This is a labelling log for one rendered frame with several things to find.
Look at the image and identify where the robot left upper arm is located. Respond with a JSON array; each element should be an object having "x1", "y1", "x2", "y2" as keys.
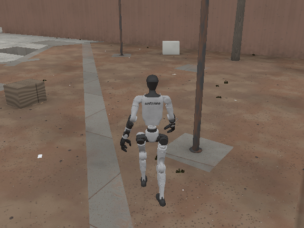
[{"x1": 130, "y1": 95, "x2": 143, "y2": 122}]

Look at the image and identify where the robot left hand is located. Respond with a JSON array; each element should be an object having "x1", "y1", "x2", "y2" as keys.
[{"x1": 120, "y1": 138, "x2": 131, "y2": 152}]

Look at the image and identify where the robot right upper arm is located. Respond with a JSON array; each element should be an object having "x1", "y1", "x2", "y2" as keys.
[{"x1": 162, "y1": 95, "x2": 175, "y2": 120}]

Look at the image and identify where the left robot thigh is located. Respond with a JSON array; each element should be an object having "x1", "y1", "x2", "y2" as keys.
[{"x1": 136, "y1": 132, "x2": 147, "y2": 161}]

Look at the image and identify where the robot left shin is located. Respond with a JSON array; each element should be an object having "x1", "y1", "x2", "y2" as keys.
[{"x1": 139, "y1": 153, "x2": 146, "y2": 181}]

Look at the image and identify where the robot right forearm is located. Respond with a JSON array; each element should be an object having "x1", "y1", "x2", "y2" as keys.
[{"x1": 169, "y1": 115, "x2": 175, "y2": 127}]

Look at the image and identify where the robot left forearm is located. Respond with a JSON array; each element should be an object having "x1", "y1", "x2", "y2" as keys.
[{"x1": 122, "y1": 115, "x2": 134, "y2": 139}]

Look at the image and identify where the robot right hand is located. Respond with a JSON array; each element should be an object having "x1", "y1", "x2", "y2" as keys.
[{"x1": 164, "y1": 124, "x2": 175, "y2": 133}]

